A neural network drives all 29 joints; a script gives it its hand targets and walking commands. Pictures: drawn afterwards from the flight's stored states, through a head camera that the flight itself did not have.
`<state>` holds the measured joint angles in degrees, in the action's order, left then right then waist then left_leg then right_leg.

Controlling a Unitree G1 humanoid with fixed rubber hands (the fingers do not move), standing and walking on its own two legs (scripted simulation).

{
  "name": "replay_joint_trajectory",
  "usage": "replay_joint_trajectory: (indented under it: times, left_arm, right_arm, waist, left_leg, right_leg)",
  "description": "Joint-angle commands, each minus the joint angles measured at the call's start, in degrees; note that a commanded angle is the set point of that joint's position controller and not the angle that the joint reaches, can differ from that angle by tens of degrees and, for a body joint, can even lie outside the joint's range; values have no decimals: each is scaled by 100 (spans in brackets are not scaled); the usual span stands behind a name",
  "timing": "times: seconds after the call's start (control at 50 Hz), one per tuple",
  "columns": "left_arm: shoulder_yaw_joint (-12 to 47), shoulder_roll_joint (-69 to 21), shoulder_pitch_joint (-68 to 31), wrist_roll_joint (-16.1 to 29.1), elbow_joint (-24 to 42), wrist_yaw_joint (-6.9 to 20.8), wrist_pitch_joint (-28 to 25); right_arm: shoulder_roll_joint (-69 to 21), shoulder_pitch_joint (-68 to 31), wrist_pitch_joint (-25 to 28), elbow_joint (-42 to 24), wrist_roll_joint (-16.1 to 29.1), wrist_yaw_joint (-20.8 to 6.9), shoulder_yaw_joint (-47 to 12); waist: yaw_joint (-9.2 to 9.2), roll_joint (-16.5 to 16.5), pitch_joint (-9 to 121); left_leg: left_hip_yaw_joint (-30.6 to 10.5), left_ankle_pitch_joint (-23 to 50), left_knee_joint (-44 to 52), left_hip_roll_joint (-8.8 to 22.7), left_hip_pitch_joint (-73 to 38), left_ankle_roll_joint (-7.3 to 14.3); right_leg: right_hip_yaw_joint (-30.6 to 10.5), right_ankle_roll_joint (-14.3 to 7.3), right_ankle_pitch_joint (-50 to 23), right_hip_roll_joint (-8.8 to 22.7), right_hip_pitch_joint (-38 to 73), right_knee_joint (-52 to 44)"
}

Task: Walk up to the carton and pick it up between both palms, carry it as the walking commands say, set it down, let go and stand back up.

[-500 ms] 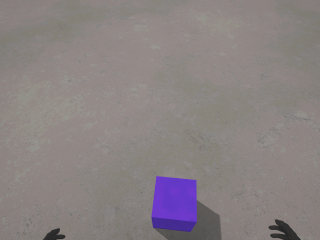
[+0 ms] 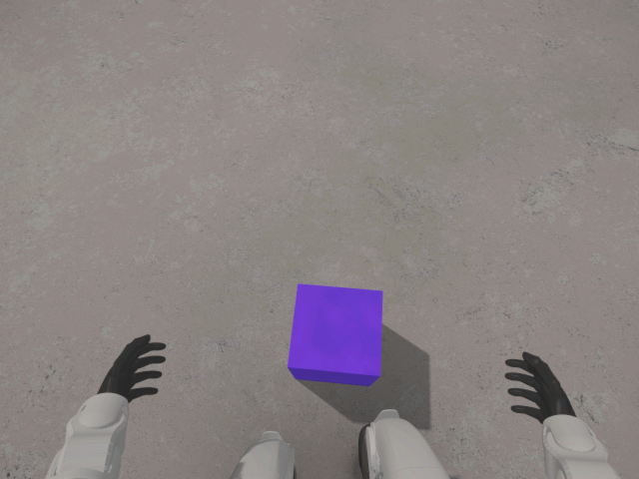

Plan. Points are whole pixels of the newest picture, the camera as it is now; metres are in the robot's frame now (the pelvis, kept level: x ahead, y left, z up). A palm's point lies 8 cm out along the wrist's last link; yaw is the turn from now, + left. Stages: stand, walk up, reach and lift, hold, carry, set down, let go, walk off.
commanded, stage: reach and lift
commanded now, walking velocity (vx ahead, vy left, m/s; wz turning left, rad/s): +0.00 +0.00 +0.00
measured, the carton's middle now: (335, 338) +0.40 -0.02 -0.60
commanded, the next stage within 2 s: none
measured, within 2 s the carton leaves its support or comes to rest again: neither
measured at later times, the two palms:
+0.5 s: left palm (188, 314) +0.35 +0.22 -0.14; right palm (490, 334) +0.31 -0.24 -0.15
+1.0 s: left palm (231, 278) +0.43 +0.17 -0.20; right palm (461, 297) +0.38 -0.22 -0.20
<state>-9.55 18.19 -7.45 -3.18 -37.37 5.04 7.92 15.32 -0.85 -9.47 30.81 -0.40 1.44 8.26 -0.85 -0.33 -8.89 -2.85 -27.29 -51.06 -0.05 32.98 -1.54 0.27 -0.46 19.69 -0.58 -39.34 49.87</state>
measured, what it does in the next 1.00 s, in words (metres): lowers itself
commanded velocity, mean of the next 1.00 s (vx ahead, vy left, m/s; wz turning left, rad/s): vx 0.00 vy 0.00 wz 0.00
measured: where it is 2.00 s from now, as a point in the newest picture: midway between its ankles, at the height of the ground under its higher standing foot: outside the picture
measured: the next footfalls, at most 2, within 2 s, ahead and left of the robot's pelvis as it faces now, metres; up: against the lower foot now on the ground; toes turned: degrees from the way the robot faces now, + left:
none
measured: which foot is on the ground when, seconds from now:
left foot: down 0.00-1.00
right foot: down 0.00-1.00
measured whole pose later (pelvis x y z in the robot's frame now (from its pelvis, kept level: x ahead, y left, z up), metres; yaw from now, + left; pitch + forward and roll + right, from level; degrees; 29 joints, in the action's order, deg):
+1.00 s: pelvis -0.06 +0.02 -0.08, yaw +1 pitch +43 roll +2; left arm -13.3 11.2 -54.8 -0.9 -46.8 -2.5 5.2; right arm 11.3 -50.7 -3.3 44.4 -1.1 0.3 20.9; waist -4.2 -1.3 2.1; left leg -0.8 -23.4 -66.0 -2.9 85.6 -0.4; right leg -2.2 1.3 13.9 1.5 -90.7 61.6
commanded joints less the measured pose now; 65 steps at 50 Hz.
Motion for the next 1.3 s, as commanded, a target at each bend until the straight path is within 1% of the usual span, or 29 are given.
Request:
replay_joint_trajectory:
  times: [0.0, 0.16, 0.3, 0.32, 0.38, 0.46, 0.48, 0.52, 0.56, 0.58, 0.6, 0.62, 0.68, 0.72, 0.8, 0.84, 0.9, 0.92, 0.96, 1.02, 1.04, 1.06, 1.1, 1.16, 1.18, 1.2, 1.22, 1.26, 1.28]
  left_arm:
    - [-230, 968, -351, 119, 392, -48, -110]
    - [-201, 712, -1812, 63, 597, -196, 94]
    - [-202, 479, -3035, 327, 448, -377, 272]
    - [-223, 409, -3414, 325, 542, -408, 270]
    - [-237, 322, -3792, 390, 299, -484, 233]
    - [-237, 93, -4367, 443, 62, -620, 127]
    - [-153, 145, -4832, 472, -1, -688, 139]
    - [-274, 89, -4793, 355, -326, -756, 90]
    - [-330, 97, -5010, 393, -475, -776, 58]
    - [-241, -7, -5304, 362, -361, -772, -3]
    - [-209, 12, -5451, 428, -446, -802, -32]
    - [-174, 28, -5888, 434, -249, -818, -64]
    - [-382, 148, -6053, 321, -604, -926, -126]
    - [-253, -42, -6342, 374, -770, -885, -154]
    - [-615, 65, -6019, 154, -749, -924, -308]
    - [-591, 164, -6152, 185, -430, -879, -302]
    - [-426, -157, -6019, 227, -442, -776, -396]
    - [-394, -210, -5792, 219, -407, -745, -405]
    - [-412, -141, -5949, 257, -105, -749, -455]
    - [-381, -129, -6213, 208, -214, -711, -486]
    - [-278, -265, -6142, 256, -357, -696, -477]
    - [-261, -309, -6210, 224, -451, -651, -470]
    - [-340, -139, -6212, 263, -533, -683, -479]
    - [-600, 203, -6328, 133, -671, -725, -437]
    - [-442, -1, -6146, 140, -930, -686, -425]
    - [-292, -61, -6180, 310, -452, -672, -501]
    - [-383, 23, -6095, 309, -836, -700, -476]
    - [-440, 164, -6213, 270, -468, -759, -428]
    - [-329, 134, -6139, 338, -947, -768, -382]
  right_arm:
    - [684, -462, 113, -539, 29, 127, 288]
    - [585, -1781, -114, -353, 34, 34, 382]
    - [777, -3211, -155, -6, 28, -97, 567]
    - [831, -3609, -143, -50, 36, -117, 648]
    - [723, -4005, -72, 157, -17, -101, 708]
    - [758, -4660, 136, 421, -23, -131, 933]
    - [843, -4912, 159, 683, -80, -123, 1008]
    - [715, -5057, 225, 778, 3, -140, 1012]
    - [693, -5300, 283, 917, -46, -114, 1039]
    - [621, -5569, 346, 853, 103, -138, 1052]
    - [667, -5664, 377, 925, 40, -119, 1089]
    - [642, -5977, 386, 853, 116, -88, 1141]
    - [599, -6227, 479, 1027, 62, -82, 1121]
    - [599, -6353, 515, 1243, -27, -62, 1239]
    - [412, -6227, 654, 1059, 25, -83, 1207]
    - [477, -6178, 631, 941, -92, -61, 1290]
    - [403, -5811, 707, 908, -126, -68, 1397]
    - [250, -5764, 721, 756, -77, -104, 1277]
    - [407, -5825, 795, 507, -125, -122, 1397]
    - [161, -6084, 783, 667, 28, -109, 1260]
    - [134, -6095, 781, 713, -32, -122, 1303]
    - [117, -6120, 755, 822, 42, -108, 1237]
    - [168, -6197, 776, 857, -59, -52, 1376]
    - [249, -6177, 681, 966, -172, 86, 1453]
    - [120, -5859, 678, 1292, -150, 102, 1518]
    - [-55, -6169, 705, 761, 69, 84, 1168]
    - [45, -5884, 682, 1274, -3, 120, 1248]
    - [68, -6236, 631, 727, 168, 177, 1200]
    - [187, -6103, 655, 1105, 160, 188, 1205]
  waist:
    - [41, 280, 3183]
    - [-105, -181, 3447]
    - [-229, 28, 3870]
    - [-97, -225, 4246]
    - [-221, 106, 4686]
    - [-274, 35, 5290]
    - [-486, 33, 5261]
    - [-260, -99, 5535]
    - [-378, 153, 5670]
    - [-323, -187, 5936]
    - [-515, 160, 6245]
    - [-458, -156, 6445]
    - [-357, 18, 6535]
    - [-561, -95, 6448]
    - [-281, -33, 7186]
    - [-423, 165, 7527]
    - [-589, -157, 7313]
    - [-439, -49, 7385]
    - [-575, -89, 7488]
    - [-369, -143, 7145]
    - [-538, -185, 6907]
    - [-403, -304, 6909]
    - [-581, -39, 6959]
    - [-513, -27, 6938]
    - [-609, -319, 6744]
    - [-357, -162, 7360]
    - [-518, -46, 7277]
    - [-341, -100, 7927]
    - [-492, -135, 7352]
  left_leg:
    - [424, 1842, 448, -325, 1337, 163]
    - [374, 1270, 212, -310, 1645, 76]
    - [371, 683, 102, -275, 2030, 31]
    - [369, 767, 108, -283, 2019, 1]
    - [340, 776, 30, -338, 2126, 10]
    - [293, 989, -149, -343, 2058, -23]
    - [311, 930, -109, -341, 2351, -24]
    - [317, 1095, -143, -367, 2393, -39]
    - [323, 1132, -272, -413, 2514, -35]
    - [330, 1141, -320, -435, 2624, -57]
    - [293, 1160, -368, -423, 2599, -34]
    - [309, 1089, -410, -427, 2557, -38]
    - [295, 1315, -414, -467, 2688, -24]
    - [289, 1226, -511, -466, 2955, -30]
    - [367, 1939, -645, -556, 2988, -51]
    - [359, 2016, -662, -528, 3119, -42]
    - [402, 2255, -781, -546, 3339, -128]
    - [346, 2450, -712, -541, 3158, -88]
    - [309, 2600, -976, -505, 3367, -97]
    - [380, 2168, -1135, -544, 4016, -95]
    - [281, 1965, -1155, -538, 4081, -87]
    - [420, 1688, -1433, -541, 4378, -104]
    - [350, 1582, -1714, -573, 4922, -51]
    - [504, 1168, -2091, -625, 5387, -58]
    - [512, 1168, -2257, -603, 5560, -101]
    - [507, 1551, -2350, -617, 5363, -98]
    - [583, 1238, -2643, -640, 5701, -93]
    - [644, 1319, -2777, -685, 5712, -112]
    - [594, 1101, -2889, -627, 5982, -73]
  right_leg:
    - [-422, 319, -3461, 22, 3228, -30]
    - [-282, 276, -2282, 20, 1801, 75]
    - [-68, 255, -1370, -76, 1087, 188]
    - [-50, 224, -1374, -62, 1047, 303]
    - [29, 217, -1439, -79, 860, 385]
    - [130, 152, -1495, -133, 210, 619]
    - [174, 140, -1518, -139, -41, 631]
    - [181, 160, -1654, -125, -211, 700]
    - [151, 179, -1674, -136, -235, 730]
    - [154, 176, -1750, -120, -365, 853]
    - [209, 189, -1792, -157, -234, 844]
    - [198, 160, -1722, -134, -387, 899]
    - [187, 193, -1823, -158, -661, 911]
    - [197, 204, -1762, -143, -959, 999]
    - [90, 172, -2628, -152, -435, 1094]
    - [146, 190, -2852, -154, -142, 1204]
    - [120, 178, -3015, -133, -402, 1178]
    - [117, 191, -3123, -143, -487, 1135]
    - [100, 177, -3348, -163, -660, 1359]
    - [44, 181, -2941, -118, -967, 1484]
    - [141, 213, -2653, -153, -1424, 1574]
    - [-28, 183, -2441, -107, -1455, 1707]
    - [45, 225, -2423, -146, -1451, 2059]
    - [18, 305, -2056, -149, -1818, 2358]
    - [-24, 268, -2049, -155, -2145, 2533]
    - [-59, 267, -2479, -164, -1792, 2654]
    - [-53, 278, -2316, -178, -1968, 2887]
    - [-71, 266, -2535, -230, -1632, 3087]
    - [-16, 296, -2128, -207, -2257, 3226]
